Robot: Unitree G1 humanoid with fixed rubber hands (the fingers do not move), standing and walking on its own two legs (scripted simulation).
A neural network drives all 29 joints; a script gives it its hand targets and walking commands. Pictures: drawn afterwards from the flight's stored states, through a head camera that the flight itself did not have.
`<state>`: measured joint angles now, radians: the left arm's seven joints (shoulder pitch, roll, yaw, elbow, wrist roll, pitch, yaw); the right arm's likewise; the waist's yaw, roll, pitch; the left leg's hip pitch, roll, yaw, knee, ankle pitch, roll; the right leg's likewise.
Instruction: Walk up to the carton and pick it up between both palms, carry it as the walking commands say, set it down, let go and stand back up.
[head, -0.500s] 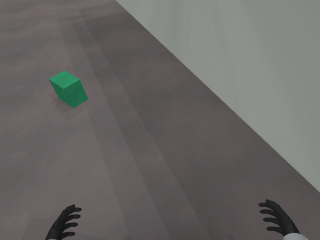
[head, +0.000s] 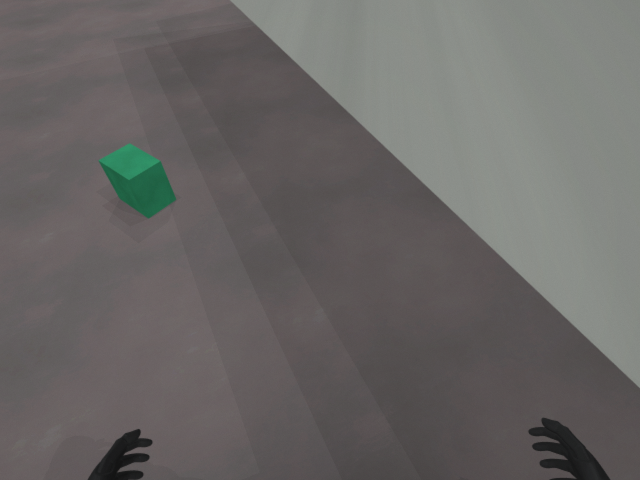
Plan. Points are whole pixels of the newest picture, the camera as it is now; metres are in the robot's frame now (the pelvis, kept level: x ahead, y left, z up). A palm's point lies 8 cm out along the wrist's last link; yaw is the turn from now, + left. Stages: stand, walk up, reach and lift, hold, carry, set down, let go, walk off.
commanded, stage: stand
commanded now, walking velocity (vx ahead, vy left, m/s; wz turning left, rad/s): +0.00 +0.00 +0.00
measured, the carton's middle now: (139, 180) +1.44 +0.86 -0.65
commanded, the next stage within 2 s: walk up in 1.66 s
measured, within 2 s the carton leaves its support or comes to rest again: neither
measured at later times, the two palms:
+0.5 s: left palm out of the picture +0.11 +0.31 -0.08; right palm out of the picture +0.12 -0.31 -0.08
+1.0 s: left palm out of the picture +0.10 +0.31 -0.08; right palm out of the picture +0.10 -0.31 -0.08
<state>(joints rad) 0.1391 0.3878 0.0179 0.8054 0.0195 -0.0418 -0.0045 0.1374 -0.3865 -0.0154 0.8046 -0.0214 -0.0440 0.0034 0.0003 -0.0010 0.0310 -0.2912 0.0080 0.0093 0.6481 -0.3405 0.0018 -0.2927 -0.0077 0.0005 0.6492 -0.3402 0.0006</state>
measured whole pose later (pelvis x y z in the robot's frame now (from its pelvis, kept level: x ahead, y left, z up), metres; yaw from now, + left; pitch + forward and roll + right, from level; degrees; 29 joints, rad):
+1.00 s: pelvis +0.00 +0.00 +0.02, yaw +0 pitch -2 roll +0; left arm 0.09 0.40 0.00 1.05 0.01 -0.02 0.00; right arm 0.08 -0.39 0.00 1.06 -0.01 -0.02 0.00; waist 0.00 0.00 0.04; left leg -0.13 0.01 0.01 0.36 -0.19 0.00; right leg -0.13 -0.01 0.00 0.36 -0.19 0.01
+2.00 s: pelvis +0.02 +0.03 +0.02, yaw +7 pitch -1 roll +1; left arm 0.22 0.35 0.06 1.00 0.02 -0.01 0.05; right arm 0.11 -0.38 -0.07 0.89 -0.04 0.06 0.10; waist -0.01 0.00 0.04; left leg -0.52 0.03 0.00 1.04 -0.26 -0.05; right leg -0.10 -0.11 -0.09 0.35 -0.24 0.05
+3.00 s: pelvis +0.48 +0.25 +0.02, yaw +25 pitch +0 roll +1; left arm 0.46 0.22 0.06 1.02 0.03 -0.08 0.00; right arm 0.12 -0.26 -0.05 0.95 -0.03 0.01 0.07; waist 0.06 0.03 0.05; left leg -0.60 0.10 0.04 0.98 -0.13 -0.02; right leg -0.11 -0.09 -0.17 0.38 -0.25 0.01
